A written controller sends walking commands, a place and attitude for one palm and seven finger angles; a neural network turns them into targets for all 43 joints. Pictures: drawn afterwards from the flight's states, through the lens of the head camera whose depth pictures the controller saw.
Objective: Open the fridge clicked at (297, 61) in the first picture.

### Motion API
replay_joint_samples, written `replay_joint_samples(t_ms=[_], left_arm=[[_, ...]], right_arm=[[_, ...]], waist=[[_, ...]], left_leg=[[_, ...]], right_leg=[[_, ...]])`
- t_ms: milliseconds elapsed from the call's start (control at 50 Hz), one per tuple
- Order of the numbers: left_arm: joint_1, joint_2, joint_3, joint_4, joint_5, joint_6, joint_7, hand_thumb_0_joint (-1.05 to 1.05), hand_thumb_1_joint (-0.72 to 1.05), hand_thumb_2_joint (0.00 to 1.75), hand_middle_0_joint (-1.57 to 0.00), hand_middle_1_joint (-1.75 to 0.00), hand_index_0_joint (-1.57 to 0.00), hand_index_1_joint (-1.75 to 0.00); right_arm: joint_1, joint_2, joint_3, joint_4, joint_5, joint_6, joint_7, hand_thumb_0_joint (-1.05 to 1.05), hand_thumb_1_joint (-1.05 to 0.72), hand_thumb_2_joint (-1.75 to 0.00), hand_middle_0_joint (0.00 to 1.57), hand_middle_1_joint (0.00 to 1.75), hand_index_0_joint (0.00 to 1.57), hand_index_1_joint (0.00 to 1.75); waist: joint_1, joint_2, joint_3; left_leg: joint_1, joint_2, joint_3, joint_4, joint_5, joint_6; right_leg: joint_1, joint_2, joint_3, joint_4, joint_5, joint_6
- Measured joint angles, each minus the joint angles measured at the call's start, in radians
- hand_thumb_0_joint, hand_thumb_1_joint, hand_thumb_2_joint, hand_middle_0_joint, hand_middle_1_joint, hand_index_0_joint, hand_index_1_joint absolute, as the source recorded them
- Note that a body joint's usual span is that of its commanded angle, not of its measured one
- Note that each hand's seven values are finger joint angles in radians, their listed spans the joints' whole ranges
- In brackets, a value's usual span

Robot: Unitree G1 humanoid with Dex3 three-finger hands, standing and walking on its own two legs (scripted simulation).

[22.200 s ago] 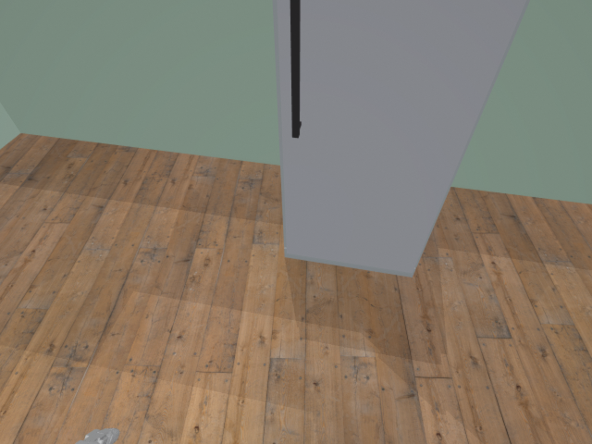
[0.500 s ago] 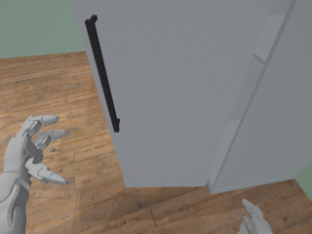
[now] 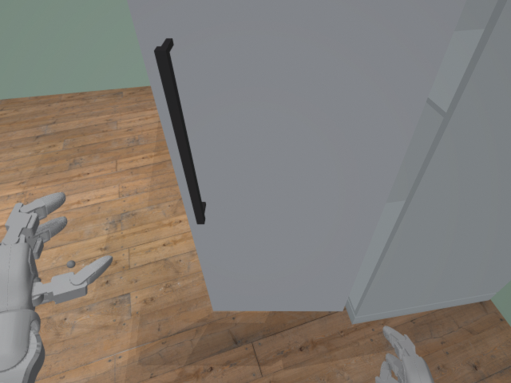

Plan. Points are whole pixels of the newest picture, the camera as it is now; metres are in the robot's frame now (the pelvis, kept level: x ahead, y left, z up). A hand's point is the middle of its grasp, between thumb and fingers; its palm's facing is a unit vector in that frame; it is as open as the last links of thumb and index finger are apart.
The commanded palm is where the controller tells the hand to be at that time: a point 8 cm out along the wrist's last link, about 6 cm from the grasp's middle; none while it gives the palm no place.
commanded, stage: draw the hand back to the body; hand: left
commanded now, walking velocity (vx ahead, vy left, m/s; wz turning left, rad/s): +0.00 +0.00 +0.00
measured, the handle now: (187, 148) +0.49 +0.20 +0.12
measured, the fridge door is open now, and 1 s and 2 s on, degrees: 80 80 80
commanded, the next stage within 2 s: step back with the hand held close in 0.62 s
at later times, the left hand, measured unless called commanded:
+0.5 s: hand (51, 266) +0.20 +0.28 +0.15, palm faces +0.49 -0.79 -0.38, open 7.5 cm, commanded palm +0.15 +0.31 +0.17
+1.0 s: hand (56, 274) +0.19 +0.27 +0.15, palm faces +0.39 -0.80 -0.46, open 7.4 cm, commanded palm +0.12 +0.31 +0.17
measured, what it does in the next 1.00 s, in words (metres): stands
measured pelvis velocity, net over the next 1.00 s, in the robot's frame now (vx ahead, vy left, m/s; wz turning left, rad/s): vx -0.02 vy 0.01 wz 0.00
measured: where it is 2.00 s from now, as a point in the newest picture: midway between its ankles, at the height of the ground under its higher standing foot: outside the picture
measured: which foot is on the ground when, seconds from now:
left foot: down 0.00-1.00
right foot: down 0.00-1.00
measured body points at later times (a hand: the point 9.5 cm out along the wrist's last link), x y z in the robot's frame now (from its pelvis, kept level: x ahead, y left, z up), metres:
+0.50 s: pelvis +0.01 +0.01 +0.00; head -0.01 -0.01 +0.45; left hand +0.17 +0.32 +0.17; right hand +0.20 -0.21 -0.08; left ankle -0.01 +0.12 -0.74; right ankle +0.00 -0.12 -0.74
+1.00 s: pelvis -0.02 +0.01 +0.00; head -0.01 +0.00 +0.45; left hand +0.16 +0.31 +0.18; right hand +0.17 -0.23 -0.08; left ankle -0.01 +0.12 -0.74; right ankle +0.00 -0.12 -0.74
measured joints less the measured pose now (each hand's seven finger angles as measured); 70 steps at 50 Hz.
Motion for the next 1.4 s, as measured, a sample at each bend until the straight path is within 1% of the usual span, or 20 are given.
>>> replay_joint_samples(t_ms=[120,300,380,460,580,760,800,860,960,1020,1080,1180,1320,1400], left_arm=[[0.064,0.005,0.012,-0.081,0.001,0.001,-0.009,0.00,0.37,0.65,-0.22,-0.61,-0.23,-0.61],[0.127,0.012,0.037,-0.169,0.001,0.007,-0.010,0.00,0.69,0.80,-0.21,-0.42,-0.22,-0.42],[0.123,0.009,0.040,-0.168,0.000,0.009,-0.008,0.01,0.79,0.85,-0.21,-0.36,-0.22,-0.36],[0.111,0.003,0.037,-0.156,0.001,0.018,-0.005,0.01,0.85,0.88,-0.21,-0.33,-0.21,-0.33],[0.115,0.001,0.030,-0.160,0.002,0.022,-0.004,0.01,0.88,0.89,-0.20,-0.30,-0.21,-0.31],[0.108,0.006,0.037,-0.159,0.000,0.007,-0.003,0.01,0.89,0.90,-0.20,-0.30,-0.21,-0.30],[0.095,0.003,0.045,-0.160,0.004,-0.010,-0.002,0.01,0.89,0.90,-0.21,-0.30,-0.21,-0.30],[0.097,0.007,0.063,-0.171,0.010,-0.051,0.003,0.01,0.89,0.90,-0.20,-0.30,-0.21,-0.30],[0.165,0.027,0.059,-0.212,0.013,-0.079,0.001,0.01,0.89,0.90,-0.20,-0.30,-0.21,-0.30],[0.206,0.049,0.060,-0.239,0.013,-0.081,-0.002,0.01,0.89,0.90,-0.21,-0.30,-0.21,-0.30],[0.222,0.072,0.071,-0.256,0.013,-0.088,0.002,0.01,0.89,0.90,-0.21,-0.30,-0.22,-0.30],[0.206,0.085,0.097,-0.258,0.021,-0.108,0.016,0.01,0.89,0.90,-0.21,-0.30,-0.22,-0.30],[0.182,0.055,0.102,-0.248,0.048,-0.147,0.029,0.01,0.89,0.90,-0.21,-0.30,-0.21,-0.30],[0.178,0.048,0.096,-0.261,0.056,-0.169,0.035,0.01,0.89,0.90,-0.21,-0.30,-0.21,-0.30]], right_arm=[[-0.003,0.004,-0.005,-0.010,-0.008,0.012,0.013,0.02,-0.90,-0.90,0.20,0.30,0.20,0.30],[-0.007,-0.002,-0.017,-0.022,-0.011,0.027,0.019,0.01,-0.90,-0.90,0.20,0.30,0.20,0.30],[-0.011,-0.002,-0.018,-0.023,-0.010,0.035,0.017,0.01,-0.90,-0.90,0.20,0.30,0.20,0.30],[-0.013,0.001,-0.015,-0.022,-0.010,0.041,0.015,0.01,-0.90,-0.90,0.20,0.30,0.20,0.30],[-0.007,0.007,-0.012,-0.018,-0.013,0.039,0.017,0.01,-0.90,-0.90,0.20,0.30,0.20,0.30],[-0.004,0.007,-0.015,-0.012,-0.011,0.038,0.016,0.01,-0.90,-0.90,0.20,0.30,0.20,0.30],[-0.006,0.001,-0.012,-0.024,-0.008,0.052,0.019,0.01,-0.90,-0.90,0.20,0.30,0.20,0.30],[-0.026,-0.003,-0.014,-0.040,-0.008,0.085,0.023,0.01,-0.90,-0.90,0.20,0.30,0.20,0.30],[-0.048,-0.008,-0.031,-0.084,-0.006,0.135,0.023,0.01,-0.90,-0.90,0.20,0.30,0.20,0.30],[-0.049,-0.009,-0.041,-0.106,-0.001,0.156,0.017,0.01,-0.90,-0.90,0.20,0.30,0.20,0.30],[-0.043,-0.009,-0.045,-0.119,0.004,0.168,0.011,0.01,-0.90,-0.90,0.20,0.30,0.20,0.30],[-0.029,-0.007,-0.042,-0.126,0.011,0.161,0.007,0.01,-0.90,-0.90,0.20,0.30,0.20,0.30],[-0.002,-0.002,-0.035,-0.119,0.013,0.122,0.015,0.01,-0.90,-0.90,0.20,0.30,0.20,0.30],[0.015,0.004,-0.032,-0.104,0.008,0.097,0.017,0.01,-0.90,-0.90,0.20,0.30,0.20,0.30]], waist=[[0.000,0.002,-0.007],[0.010,0.005,-0.011],[0.015,0.006,-0.007],[0.016,0.004,-0.001],[0.011,0.001,-0.001],[0.006,0.006,0.004],[-0.002,0.011,0.000],[-0.025,0.011,-0.005],[-0.055,0.000,0.001],[-0.061,-0.010,0.008],[-0.060,-0.021,0.015],[-0.053,-0.033,0.022],[-0.050,-0.029,0.021],[-0.056,-0.037,0.024]], left_leg=[[0.023,-0.003,0.005,-0.016,-0.005,0.004],[0.034,-0.005,0.003,-0.020,-0.011,0.007],[0.034,-0.007,0.000,-0.022,-0.009,0.008],[0.034,-0.008,-0.001,-0.024,-0.005,0.008],[0.038,-0.006,-0.001,-0.026,-0.003,0.006],[0.046,-0.003,0.000,-0.031,0.004,0.004],[0.019,0.002,-0.008,-0.012,0.002,0.004],[-0.032,0.006,-0.015,0.013,0.001,0.005],[-0.086,0.001,-0.004,0.020,0.017,0.011],[-0.105,-0.005,0.005,0.024,0.026,0.017],[-0.120,-0.010,0.011,0.030,0.036,0.022],[-0.154,-0.015,0.011,0.054,0.049,0.030],[-0.227,-0.009,-0.005,0.135,0.028,0.043],[-0.256,-0.010,-0.018,0.154,0.039,0.043]], right_leg=[[0.022,-0.002,0.004,-0.018,-0.002,0.006],[0.039,-0.004,0.002,-0.032,-0.003,0.011],[0.040,-0.006,0.000,-0.034,-0.002,0.012],[0.040,-0.006,-0.002,-0.034,0.000,0.011],[0.045,-0.004,-0.001,-0.037,0.003,0.009],[0.050,-0.001,-0.001,-0.040,0.009,0.006],[0.038,0.003,-0.009,-0.043,0.015,0.006],[0.000,0.007,-0.016,-0.043,0.027,0.006],[-0.060,0.001,-0.004,-0.032,0.045,0.012],[-0.086,-0.005,0.006,-0.020,0.053,0.017],[-0.105,-0.011,0.012,-0.008,0.061,0.021],[-0.137,-0.017,0.014,0.015,0.076,0.024],[-0.184,-0.010,0.001,0.051,0.084,0.022],[-0.203,0.003,0.011,0.062,0.091,0.019]])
